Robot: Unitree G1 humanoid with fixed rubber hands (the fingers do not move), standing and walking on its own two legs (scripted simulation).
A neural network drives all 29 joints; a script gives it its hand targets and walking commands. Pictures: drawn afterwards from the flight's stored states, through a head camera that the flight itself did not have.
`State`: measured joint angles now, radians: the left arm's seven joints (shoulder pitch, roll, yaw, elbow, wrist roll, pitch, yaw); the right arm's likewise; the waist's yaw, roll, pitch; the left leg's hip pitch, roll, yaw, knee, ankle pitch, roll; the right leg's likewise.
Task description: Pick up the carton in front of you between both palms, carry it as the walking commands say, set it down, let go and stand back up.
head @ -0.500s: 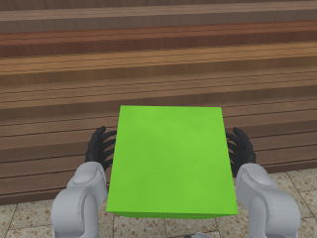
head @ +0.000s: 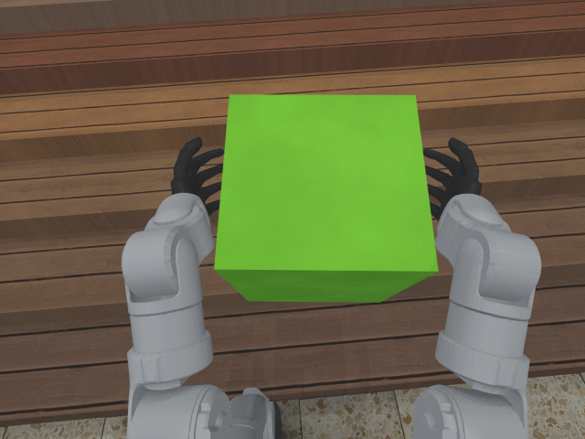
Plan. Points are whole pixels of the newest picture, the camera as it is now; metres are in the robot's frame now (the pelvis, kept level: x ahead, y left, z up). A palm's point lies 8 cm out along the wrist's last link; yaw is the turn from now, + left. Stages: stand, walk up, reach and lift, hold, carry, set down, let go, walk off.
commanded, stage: carry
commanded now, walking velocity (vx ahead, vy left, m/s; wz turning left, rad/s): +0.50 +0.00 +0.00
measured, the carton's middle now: (317, 216) +0.38 +0.01 +0.08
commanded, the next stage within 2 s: none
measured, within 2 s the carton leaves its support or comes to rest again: neither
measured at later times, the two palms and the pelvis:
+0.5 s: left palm (238, 48) +0.69 +0.15 +0.14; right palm (413, 40) +0.71 -0.15 +0.14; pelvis +0.35 -0.03 +0.03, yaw +0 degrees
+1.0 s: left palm out of the picture +0.96 +0.12 +0.31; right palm out of the picture +0.93 -0.18 +0.31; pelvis +0.60 +0.01 +0.18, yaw -1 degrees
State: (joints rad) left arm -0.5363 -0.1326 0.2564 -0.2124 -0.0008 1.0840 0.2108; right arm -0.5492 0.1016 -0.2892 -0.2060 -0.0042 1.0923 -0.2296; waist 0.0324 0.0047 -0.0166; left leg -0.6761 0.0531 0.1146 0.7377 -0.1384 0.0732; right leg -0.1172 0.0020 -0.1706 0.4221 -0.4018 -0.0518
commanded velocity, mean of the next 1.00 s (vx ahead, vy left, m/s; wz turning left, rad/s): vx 0.22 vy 0.00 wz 0.00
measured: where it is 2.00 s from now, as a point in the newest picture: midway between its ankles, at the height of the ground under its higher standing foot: (315, 255)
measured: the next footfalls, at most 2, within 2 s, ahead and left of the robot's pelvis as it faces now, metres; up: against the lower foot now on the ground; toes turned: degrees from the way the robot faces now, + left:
left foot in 0.02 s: +0.16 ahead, +0.10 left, +0.00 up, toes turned +7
right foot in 0.40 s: +0.48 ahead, -0.11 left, +0.10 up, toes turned -4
